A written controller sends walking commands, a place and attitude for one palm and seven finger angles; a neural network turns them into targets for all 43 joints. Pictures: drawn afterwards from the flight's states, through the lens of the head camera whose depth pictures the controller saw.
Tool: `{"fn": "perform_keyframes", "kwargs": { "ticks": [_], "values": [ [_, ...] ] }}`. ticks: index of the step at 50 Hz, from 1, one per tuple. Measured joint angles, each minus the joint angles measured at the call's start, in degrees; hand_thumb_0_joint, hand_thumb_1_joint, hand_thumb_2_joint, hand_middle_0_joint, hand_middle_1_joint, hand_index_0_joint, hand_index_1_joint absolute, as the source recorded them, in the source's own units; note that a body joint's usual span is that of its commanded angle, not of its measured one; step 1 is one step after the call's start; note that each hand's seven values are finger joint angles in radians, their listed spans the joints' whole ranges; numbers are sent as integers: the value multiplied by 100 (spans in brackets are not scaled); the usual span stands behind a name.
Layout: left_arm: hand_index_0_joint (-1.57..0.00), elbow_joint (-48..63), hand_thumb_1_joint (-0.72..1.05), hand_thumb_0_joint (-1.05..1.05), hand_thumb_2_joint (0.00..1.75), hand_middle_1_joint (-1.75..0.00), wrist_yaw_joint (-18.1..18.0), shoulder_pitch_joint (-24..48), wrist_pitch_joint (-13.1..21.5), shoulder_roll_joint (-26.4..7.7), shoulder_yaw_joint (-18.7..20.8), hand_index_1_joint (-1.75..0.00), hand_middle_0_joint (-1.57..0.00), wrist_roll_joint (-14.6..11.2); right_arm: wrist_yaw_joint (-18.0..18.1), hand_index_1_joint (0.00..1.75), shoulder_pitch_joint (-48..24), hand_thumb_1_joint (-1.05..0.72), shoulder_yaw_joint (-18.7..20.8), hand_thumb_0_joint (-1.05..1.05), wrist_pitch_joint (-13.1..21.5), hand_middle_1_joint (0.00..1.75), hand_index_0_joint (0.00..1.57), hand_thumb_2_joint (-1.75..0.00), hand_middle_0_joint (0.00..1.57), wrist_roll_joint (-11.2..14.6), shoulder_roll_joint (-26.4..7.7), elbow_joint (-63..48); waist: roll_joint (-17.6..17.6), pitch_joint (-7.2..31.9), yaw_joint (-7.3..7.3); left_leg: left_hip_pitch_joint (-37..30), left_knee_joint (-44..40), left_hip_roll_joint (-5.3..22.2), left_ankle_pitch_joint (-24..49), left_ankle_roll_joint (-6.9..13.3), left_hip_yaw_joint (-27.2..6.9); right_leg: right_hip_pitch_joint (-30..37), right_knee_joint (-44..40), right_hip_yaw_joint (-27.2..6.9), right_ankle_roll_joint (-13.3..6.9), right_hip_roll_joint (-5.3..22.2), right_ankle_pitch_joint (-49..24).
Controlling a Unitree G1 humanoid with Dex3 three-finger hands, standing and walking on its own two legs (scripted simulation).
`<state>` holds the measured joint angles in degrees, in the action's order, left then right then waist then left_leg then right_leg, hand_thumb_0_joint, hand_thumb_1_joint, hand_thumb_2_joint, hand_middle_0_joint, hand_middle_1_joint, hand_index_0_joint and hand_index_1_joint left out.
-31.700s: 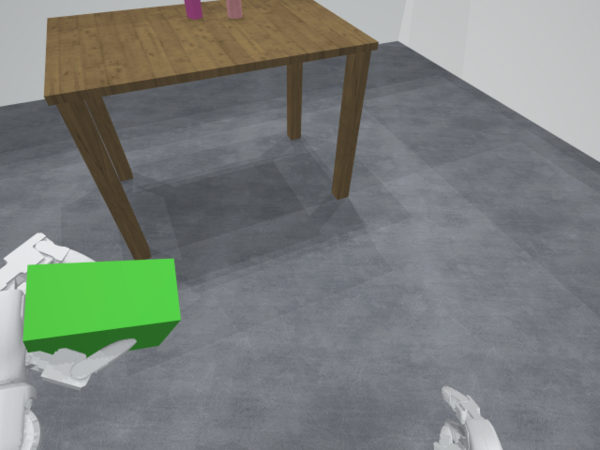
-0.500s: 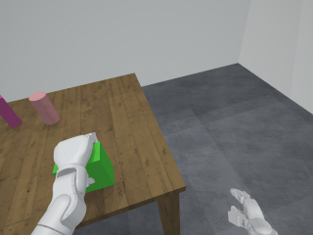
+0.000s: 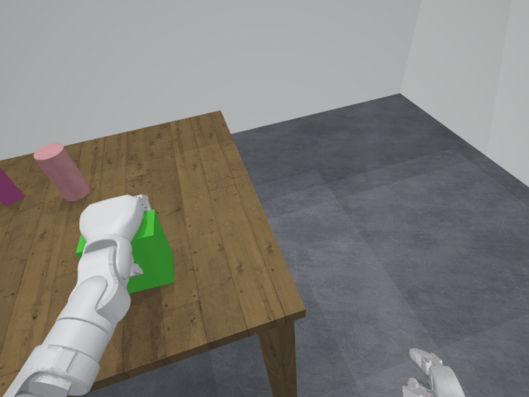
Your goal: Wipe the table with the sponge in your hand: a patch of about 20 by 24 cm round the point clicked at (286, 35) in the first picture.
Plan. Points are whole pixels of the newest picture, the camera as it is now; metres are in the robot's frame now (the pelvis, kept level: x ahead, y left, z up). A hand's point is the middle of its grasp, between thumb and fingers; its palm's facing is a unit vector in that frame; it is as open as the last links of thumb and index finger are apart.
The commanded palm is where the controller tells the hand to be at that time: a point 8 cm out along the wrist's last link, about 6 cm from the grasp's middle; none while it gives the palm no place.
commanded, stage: wipe forward along the middle lane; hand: left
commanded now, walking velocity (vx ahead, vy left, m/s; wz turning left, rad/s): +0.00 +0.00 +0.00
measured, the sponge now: (134, 262) +0.32 +0.27 +0.03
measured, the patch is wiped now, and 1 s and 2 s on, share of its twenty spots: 1.00 1.00 1.00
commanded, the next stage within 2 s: slide back across to the first lane in 0.74 s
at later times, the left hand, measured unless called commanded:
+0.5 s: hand (125, 218) +0.37 +0.29 +0.08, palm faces -0.08 -0.03 -1.00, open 10.0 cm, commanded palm +0.36 +0.30 +0.11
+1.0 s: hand (121, 203) +0.41 +0.32 +0.08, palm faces -0.07 -0.03 -1.00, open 10.0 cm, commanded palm +0.38 +0.33 +0.12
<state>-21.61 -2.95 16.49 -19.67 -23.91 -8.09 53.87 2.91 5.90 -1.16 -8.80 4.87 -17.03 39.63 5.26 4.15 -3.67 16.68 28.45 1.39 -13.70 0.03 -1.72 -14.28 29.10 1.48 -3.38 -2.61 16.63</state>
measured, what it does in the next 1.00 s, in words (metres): stands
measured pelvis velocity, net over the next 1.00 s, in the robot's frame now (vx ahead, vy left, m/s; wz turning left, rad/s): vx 0.01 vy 0.03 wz -0.01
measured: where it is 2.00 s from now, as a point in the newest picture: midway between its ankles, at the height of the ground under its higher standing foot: outside the picture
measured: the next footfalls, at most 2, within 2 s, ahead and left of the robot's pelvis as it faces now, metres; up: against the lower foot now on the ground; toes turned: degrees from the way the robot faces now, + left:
none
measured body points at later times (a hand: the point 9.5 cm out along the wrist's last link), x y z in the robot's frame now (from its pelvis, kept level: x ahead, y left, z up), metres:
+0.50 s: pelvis +0.00 +0.00 +0.00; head +0.01 -0.03 +0.45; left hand +0.37 +0.29 +0.13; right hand +0.16 -0.25 -0.13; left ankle +0.01 +0.15 -0.74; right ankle -0.02 -0.08 -0.74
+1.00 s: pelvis +0.01 +0.03 +0.00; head +0.03 +0.01 +0.45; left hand +0.41 +0.31 +0.13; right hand +0.12 -0.23 -0.13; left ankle +0.01 +0.15 -0.74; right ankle -0.02 -0.08 -0.74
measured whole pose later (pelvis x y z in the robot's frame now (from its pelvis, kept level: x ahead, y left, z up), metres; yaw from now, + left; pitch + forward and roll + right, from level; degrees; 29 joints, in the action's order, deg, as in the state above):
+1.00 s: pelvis +0.01 +0.03 +0.00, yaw -1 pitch +7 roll -1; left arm -48.4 -6.8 36.1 -9.8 -27.5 -3.5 56.7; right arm 2.0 11.0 0.3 -11.4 5.1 -16.4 41.0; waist 3.9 5.9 -0.2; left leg 23.7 30.3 0.3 -14.1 0.6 -0.9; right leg -20.0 28.1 0.5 -1.0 -1.5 15.5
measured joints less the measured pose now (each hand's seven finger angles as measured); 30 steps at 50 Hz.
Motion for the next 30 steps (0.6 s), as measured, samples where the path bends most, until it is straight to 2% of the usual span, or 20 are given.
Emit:
{"fn": "perform_keyframes", "kwargs": {
  "ticks": [8,17,30],
  "values": [
    [-79,-736,-54,0,110,-136,36,545,249,-162,122,-131,-75,35,17,30,113,-91,15,1,-23,30,20,-90,20,15,8,-8,-25,10,110,184,38,20,10,11,-29,-162,-2,24,-17,-24,-30],
    [-79,-1188,-55,0,110,-135,-32,819,572,-238,280,-131,-76,49,2,30,237,-91,57,1,-70,30,20,-90,20,18,-4,23,-37,76,139,349,105,28,-18,27,-28,-301,5,18,-3,-34,-34],
    [-79,-2060,-55,1,110,-135,-132,1466,797,-376,363,-131,-76,167,-9,30,291,-91,75,0,-119,30,20,-90,20,33,10,50,-99,120,249,549,164,9,-26,4,-18,-466,-13,3,54,-14,-63]
  ]
}}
